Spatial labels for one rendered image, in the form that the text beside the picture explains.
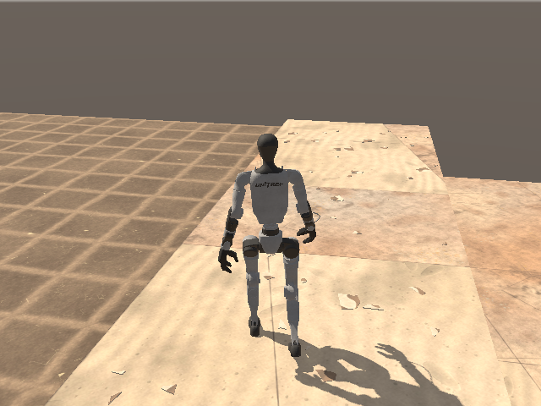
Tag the robot right shin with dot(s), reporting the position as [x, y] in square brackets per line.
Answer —
[293, 316]

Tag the robot right forearm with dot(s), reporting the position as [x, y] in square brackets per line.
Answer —
[308, 219]

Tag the right robot hand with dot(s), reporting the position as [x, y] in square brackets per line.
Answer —
[303, 231]

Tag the left robot upper arm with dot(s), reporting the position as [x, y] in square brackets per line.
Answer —
[238, 194]

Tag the right robot upper arm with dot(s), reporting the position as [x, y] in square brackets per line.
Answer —
[295, 177]

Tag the robot left forearm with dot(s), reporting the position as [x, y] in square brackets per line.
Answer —
[229, 232]

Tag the left robot hand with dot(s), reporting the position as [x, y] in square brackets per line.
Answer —
[222, 258]

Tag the left robot thigh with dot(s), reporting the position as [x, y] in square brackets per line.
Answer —
[251, 247]

